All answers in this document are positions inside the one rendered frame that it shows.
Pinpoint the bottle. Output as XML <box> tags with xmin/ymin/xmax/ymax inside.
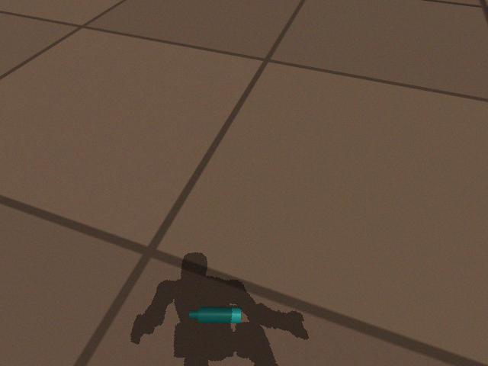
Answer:
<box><xmin>189</xmin><ymin>307</ymin><xmax>242</xmax><ymax>323</ymax></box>

